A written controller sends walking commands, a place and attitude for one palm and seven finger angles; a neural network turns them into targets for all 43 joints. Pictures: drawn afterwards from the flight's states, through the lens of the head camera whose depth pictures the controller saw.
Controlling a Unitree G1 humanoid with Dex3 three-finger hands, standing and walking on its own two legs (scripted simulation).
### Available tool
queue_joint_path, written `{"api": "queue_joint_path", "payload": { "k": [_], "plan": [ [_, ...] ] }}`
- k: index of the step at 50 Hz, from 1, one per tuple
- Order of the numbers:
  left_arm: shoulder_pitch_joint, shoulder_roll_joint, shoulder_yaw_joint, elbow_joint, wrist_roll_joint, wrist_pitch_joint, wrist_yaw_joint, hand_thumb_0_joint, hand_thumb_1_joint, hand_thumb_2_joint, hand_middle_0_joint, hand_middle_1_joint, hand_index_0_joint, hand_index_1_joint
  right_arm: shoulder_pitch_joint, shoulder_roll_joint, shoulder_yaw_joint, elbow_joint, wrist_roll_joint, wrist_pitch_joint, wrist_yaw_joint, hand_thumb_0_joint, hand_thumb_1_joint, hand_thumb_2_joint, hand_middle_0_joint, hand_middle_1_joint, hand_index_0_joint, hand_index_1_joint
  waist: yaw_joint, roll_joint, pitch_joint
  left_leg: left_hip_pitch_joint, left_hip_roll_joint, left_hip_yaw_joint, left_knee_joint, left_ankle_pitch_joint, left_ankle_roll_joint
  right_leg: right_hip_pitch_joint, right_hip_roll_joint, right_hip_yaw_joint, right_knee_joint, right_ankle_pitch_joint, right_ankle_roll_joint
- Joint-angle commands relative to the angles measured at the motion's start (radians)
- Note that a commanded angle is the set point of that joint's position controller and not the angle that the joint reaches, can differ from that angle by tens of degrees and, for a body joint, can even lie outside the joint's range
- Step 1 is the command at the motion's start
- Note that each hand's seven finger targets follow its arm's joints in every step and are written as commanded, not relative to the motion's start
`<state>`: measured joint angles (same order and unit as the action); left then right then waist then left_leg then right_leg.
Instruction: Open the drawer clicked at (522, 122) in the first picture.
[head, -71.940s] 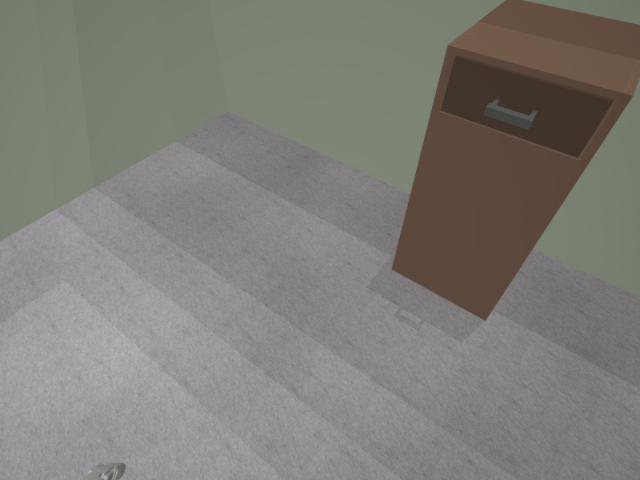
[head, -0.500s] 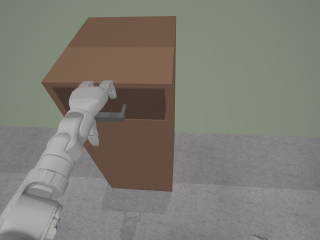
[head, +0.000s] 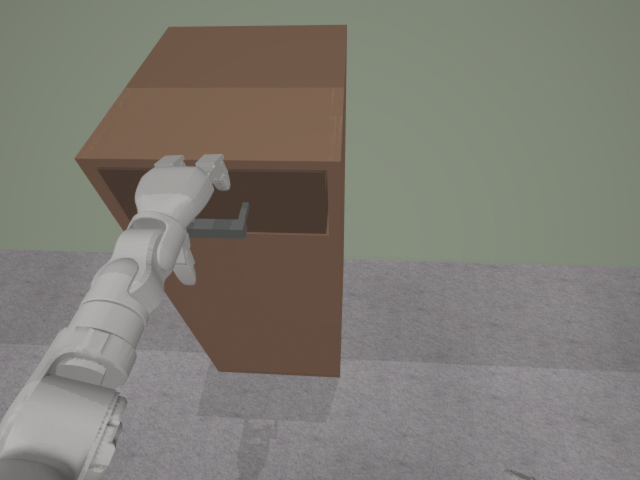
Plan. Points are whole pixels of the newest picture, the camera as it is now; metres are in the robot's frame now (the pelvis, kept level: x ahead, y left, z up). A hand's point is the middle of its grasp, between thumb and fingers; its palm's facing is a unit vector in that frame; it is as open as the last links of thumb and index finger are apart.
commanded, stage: re-aim the fingers above the handle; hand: left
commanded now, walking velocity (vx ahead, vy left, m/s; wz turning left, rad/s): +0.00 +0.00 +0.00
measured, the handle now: (215, 218) +0.49 +0.18 +0.03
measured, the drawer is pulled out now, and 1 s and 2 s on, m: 0.00 0.00 0.00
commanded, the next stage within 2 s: lower the fingers behind the handle in 1.16 s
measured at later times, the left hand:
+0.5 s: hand (191, 215) +0.45 +0.20 +0.08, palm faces +0.00 -0.06 -1.00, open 13.7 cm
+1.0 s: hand (188, 218) +0.44 +0.20 +0.08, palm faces -0.05 -0.04 -1.00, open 13.8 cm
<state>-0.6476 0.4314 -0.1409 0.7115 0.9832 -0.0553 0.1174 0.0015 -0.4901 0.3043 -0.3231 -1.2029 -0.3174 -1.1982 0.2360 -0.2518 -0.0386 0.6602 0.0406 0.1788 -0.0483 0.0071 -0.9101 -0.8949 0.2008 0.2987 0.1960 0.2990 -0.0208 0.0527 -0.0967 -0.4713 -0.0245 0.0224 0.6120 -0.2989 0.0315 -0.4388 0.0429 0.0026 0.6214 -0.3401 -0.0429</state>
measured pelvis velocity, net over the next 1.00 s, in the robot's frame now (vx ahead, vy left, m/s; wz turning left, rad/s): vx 0.00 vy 0.00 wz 0.00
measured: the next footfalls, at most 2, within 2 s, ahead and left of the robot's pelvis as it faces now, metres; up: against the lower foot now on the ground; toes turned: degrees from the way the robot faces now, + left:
none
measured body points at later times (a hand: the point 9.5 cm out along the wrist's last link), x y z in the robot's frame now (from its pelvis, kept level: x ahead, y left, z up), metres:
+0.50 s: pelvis +0.01 +0.01 +0.00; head +0.05 -0.01 +0.44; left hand +0.44 +0.20 +0.13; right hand +0.09 -0.25 -0.14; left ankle +0.00 +0.10 -0.73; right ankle -0.02 -0.09 -0.73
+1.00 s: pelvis +0.00 +0.00 +0.00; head +0.05 -0.02 +0.45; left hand +0.44 +0.20 +0.13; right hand +0.08 -0.27 -0.13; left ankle +0.00 +0.10 -0.73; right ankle -0.02 -0.09 -0.73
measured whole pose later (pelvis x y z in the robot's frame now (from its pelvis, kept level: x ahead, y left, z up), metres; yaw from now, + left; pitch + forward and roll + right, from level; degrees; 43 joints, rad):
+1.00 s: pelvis +0.00 +0.00 +0.00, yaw +0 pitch +10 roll +0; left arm -0.68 0.45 -0.14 0.75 0.99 -0.07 0.11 0.00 -0.49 0.30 -0.33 -1.20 -0.32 -1.20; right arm 0.28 -0.26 -0.05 0.66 0.04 0.18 -0.05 0.01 -0.91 -0.89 0.20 0.30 0.20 0.30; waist -0.03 0.05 -0.10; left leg -0.51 -0.02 0.02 0.63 -0.31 0.03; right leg -0.46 0.04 0.00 0.63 -0.34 -0.04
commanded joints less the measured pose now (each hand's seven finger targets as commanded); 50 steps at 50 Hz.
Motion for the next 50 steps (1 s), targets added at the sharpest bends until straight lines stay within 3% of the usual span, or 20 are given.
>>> {"api": "queue_joint_path", "payload": {
  "k": [1, 3, 4, 5, 6, 8, 13, 18, 20, 23, 24, 26, 30, 31, 34, 37, 40, 41, 47, 50],
  "plan": [
    [-0.445, 0.261, 0.127, -0.147, 0.012, 0.021, 0.050, 0.000, -0.500, 0.300, -0.300, -1.200, -0.300, -1.200, 0.009, -0.131, -0.039, -0.115, -0.003, -0.032, -0.007, 0.000, -0.900, -0.900, 0.200, 0.300, 0.200, 0.300, 0.000, -0.057, -0.323, 0.164, -0.013, 0.008, -0.029, 0.302, 0.024, 0.111, -0.009, 0.014, -0.073, 0.341, 0.000],
    [-0.426, 0.279, 0.145, -0.163, 0.010, 0.018, 0.047, 0.000, -0.500, 0.300, -0.300, -1.200, -0.300, -1.200, 0.011, -0.135, -0.041, -0.126, -0.008, -0.028, -0.006, 0.000, -0.900, -0.900, 0.200, 0.300, 0.200, 0.300, 0.010, -0.051, -0.366, 0.169, -0.013, 0.008, -0.027, 0.328, 0.024, 0.143, -0.009, 0.018, -0.066, 0.364, -0.003],
    [-0.420, 0.247, 0.118, -0.175, 0.007, 0.016, 0.043, 0.000, -0.500, 0.300, -0.300, -1.200, -0.300, -1.200, 0.013, -0.130, -0.042, -0.133, -0.004, -0.030, -0.004, 0.000, -0.900, -0.900, 0.200, 0.300, 0.200, 0.300, 0.005, -0.040, -0.365, 0.177, -0.012, 0.007, -0.023, 0.338, 0.025, 0.132, -0.007, 0.015, -0.063, 0.375, -0.002],
    [-0.419, 0.295, 0.158, -0.140, 0.014, 0.018, 0.040, 0.000, -0.500, 0.300, -0.300, -1.200, -0.300, -1.200, 0.019, -0.138, -0.042, -0.121, -0.004, -0.027, -0.007, 0.000, -0.900, -0.900, 0.200, 0.300, 0.200, 0.300, -0.002, -0.065, -0.335, 0.167, -0.009, 0.009, -0.017, 0.334, 0.026, 0.119, -0.006, 0.015, -0.066, 0.378, 0.000],
    [-0.410, 0.296, 0.154, -0.136, 0.016, 0.019, 0.034, 0.000, -0.500, 0.300, -0.300, -1.200, -0.300, -1.200, 0.021, -0.139, -0.040, -0.125, -0.004, -0.025, -0.010, 0.000, -0.900, -0.900, 0.200, 0.300, 0.200, 0.300, 0.000, -0.085, -0.335, 0.157, -0.010, 0.008, -0.021, 0.334, 0.027, 0.127, -0.006, 0.015, -0.066, 0.382, 0.003],
    [-0.427, 0.240, 0.105, -0.150, 0.004, 0.010, 0.020, 0.000, -0.500, 0.300, -0.300, -1.200, -0.300, -1.200, 0.026, -0.137, -0.044, -0.128, -0.003, -0.026, -0.009, 0.000, -0.900, -0.900, 0.200, 0.300, 0.200, 0.300, -0.019, -0.077, -0.325, 0.169, -0.008, 0.009, -0.021, 0.329, 0.028, 0.109, -0.007, 0.013, -0.076, 0.369, 0.003],
    [-0.471, 0.189, 0.061, -0.262, -0.011, -0.038, 0.012, 0.000, -0.500, 0.300, -0.300, -1.200, -0.300, -1.200, 0.048, -0.132, -0.060, -0.119, -0.006, -0.029, -0.003, 0.000, -0.900, -0.900, 0.200, 0.300, 0.200, 0.300, -0.034, -0.015, -0.376, 0.259, -0.003, -0.014, -0.001, 0.411, 0.026, 0.060, 0.002, 0.005, -0.064, 0.373, -0.004],
    [-0.462, 0.247, 0.126, -0.221, -0.006, -0.025, 0.056, 0.000, -0.500, 0.300, -0.300, -1.200, -0.300, -1.200, 0.052, -0.136, -0.058, -0.094, -0.008, -0.022, 0.007, 0.000, -0.900, -0.900, 0.200, 0.300, 0.200, 0.300, -0.013, -0.026, -0.365, 0.234, 0.000, -0.018, -0.002, 0.421, 0.016, 0.057, 0.007, -0.004, -0.051, 0.362, -0.010],
    [-0.489, 0.253, 0.132, -0.216, 0.007, -0.004, 0.078, 0.000, -0.500, 0.300, -0.300, -1.200, -0.300, -1.200, 0.049, -0.134, -0.057, -0.092, -0.009, -0.022, 0.011, 0.000, -0.900, -0.900, 0.200, 0.300, 0.200, 0.300, -0.007, 0.009, -0.373, 0.239, 0.002, -0.020, -0.002, 0.425, 0.013, 0.044, 0.011, -0.009, -0.040, 0.354, -0.013],
    [-0.481, 0.236, 0.121, -0.183, 0.014, 0.034, 0.086, 0.000, -0.500, 0.300, -0.300, -1.200, -0.300, -1.200, 0.046, -0.139, -0.056, -0.093, -0.010, -0.018, 0.012, 0.000, -0.900, -0.900, 0.200, 0.300, 0.200, 0.300, -0.012, -0.036, -0.384, 0.228, 0.004, -0.013, -0.006, 0.423, 0.015, 0.070, 0.008, -0.009, -0.046, 0.363, -0.011],
    [-0.467, 0.277, 0.152, -0.179, 0.021, 0.041, 0.087, 0.000, -0.500, 0.300, -0.300, -1.200, -0.300, -1.200, 0.042, -0.137, -0.053, -0.099, -0.006, -0.017, 0.010, 0.000, -0.900, -0.900, 0.200, 0.300, 0.200, 0.300, 0.002, -0.033, -0.389, 0.213, 0.001, -0.011, -0.010, 0.415, 0.016, 0.087, 0.008, -0.003, -0.046, 0.368, -0.009],
    [-0.487, 0.258, 0.124, -0.156, 0.024, 0.059, 0.081, 0.000, -0.500, 0.300, -0.300, -1.200, -0.300, -1.200, 0.032, -0.137, -0.046, -0.098, -0.003, -0.014, 0.006, 0.000, -0.900, -0.900, 0.200, 0.300, 0.200, 0.300, -0.014, -0.050, -0.352, 0.195, 0.001, -0.008, -0.018, 0.380, 0.019, 0.079, 0.006, -0.005, -0.054, 0.358, -0.006],
    [-0.469, 0.262, 0.128, -0.115, 0.021, 0.065, 0.062, 0.000, -0.500, 0.300, -0.300, -1.200, -0.300, -1.200, 0.028, -0.137, -0.041, -0.108, 0.001, -0.014, -0.003, 0.000, -0.900, -0.900, 0.200, 0.300, 0.200, 0.300, -0.011, -0.066, -0.316, 0.181, 0.002, -0.006, -0.032, 0.327, 0.022, 0.079, 0.003, -0.005, -0.067, 0.314, -0.006],
    [-0.495, 0.247, 0.105, -0.121, 0.023, 0.064, 0.058, 0.000, -0.500, 0.300, -0.300, -1.200, -0.300, -1.200, 0.025, -0.138, -0.038, -0.110, -0.001, -0.015, -0.005, 0.000, -0.900, -0.900, 0.200, 0.300, 0.200, 0.300, -0.019, -0.061, -0.312, 0.183, 0.000, -0.004, -0.034, 0.315, 0.023, 0.071, 0.001, -0.002, -0.072, 0.305, -0.003],
    [-0.473, 0.289, 0.141, -0.122, 0.023, 0.051, 0.048, 0.000, -0.500, 0.300, -0.300, -1.200, -0.300, -1.200, 0.029, -0.137, -0.036, -0.119, -0.002, -0.017, -0.012, 0.000, -0.900, -0.900, 0.200, 0.300, 0.200, 0.300, -0.007, -0.063, -0.344, 0.180, -0.002, 0.001, -0.032, 0.315, 0.025, 0.104, -0.003, 0.007, -0.073, 0.319, -0.002],
    [-0.457, 0.243, 0.105, -0.103, 0.016, 0.042, 0.037, 0.000, -0.500, 0.300, -0.300, -1.200, -0.300, -1.200, 0.026, -0.135, -0.036, -0.125, 0.001, -0.021, -0.013, 0.000, -0.900, -0.900, 0.200, 0.300, 0.200, 0.300, -0.019, -0.080, -0.297, 0.167, -0.003, 0.002, -0.032, 0.290, 0.026, 0.080, -0.002, 0.005, -0.080, 0.302, 0.000],
    [-0.464, 0.264, 0.120, -0.124, 0.015, 0.019, 0.029, 0.000, -0.500, 0.300, -0.300, -1.200, -0.300, -1.200, 0.035, -0.137, -0.042, -0.126, -0.001, -0.025, -0.015, 0.000, -0.900, -0.900, 0.200, 0.300, 0.200, 0.300, -0.017, -0.068, -0.328, 0.175, -0.006, 0.002, -0.027, 0.287, 0.028, 0.091, -0.004, 0.014, -0.080, 0.306, 0.001],
    [-0.473, 0.233, 0.092, -0.135, 0.010, 0.014, 0.027, 0.000, -0.500, 0.300, -0.300, -1.200, -0.300, -1.200, 0.037, -0.136, -0.040, -0.127, -0.002, -0.028, -0.015, 0.000, -0.900, -0.900, 0.200, 0.300, 0.200, 0.300, -0.025, -0.057, -0.321, 0.181, -0.006, 0.003, -0.026, 0.293, 0.028, 0.080, -0.005, 0.011, -0.082, 0.313, 0.001],
    [-0.506, 0.199, 0.070, -0.191, -0.002, -0.020, 0.036, 0.000, -0.500, 0.300, -0.300, -1.200, -0.300, -1.200, 0.057, -0.131, -0.055, -0.111, -0.005, -0.033, -0.006, 0.000, -0.900, -0.900, 0.200, 0.300, 0.200, 0.300, -0.034, -0.021, -0.357, 0.223, -0.007, -0.005, -0.006, 0.341, 0.026, 0.059, 0.002, 0.011, -0.071, 0.341, -0.001],
    [-0.512, 0.234, 0.101, -0.175, 0.002, -0.014, 0.051, 0.000, -0.500, 0.300, -0.300, -1.200, -0.300, -1.200, 0.061, -0.135, -0.055, -0.098, -0.006, -0.031, -0.003, 0.000, -0.900, -0.900, 0.200, 0.300, 0.200, 0.300, -0.031, -0.019, -0.356, 0.211, -0.006, -0.006, -0.005, 0.340, 0.025, 0.059, 0.003, 0.009, -0.066, 0.339, -0.003]
  ]
}}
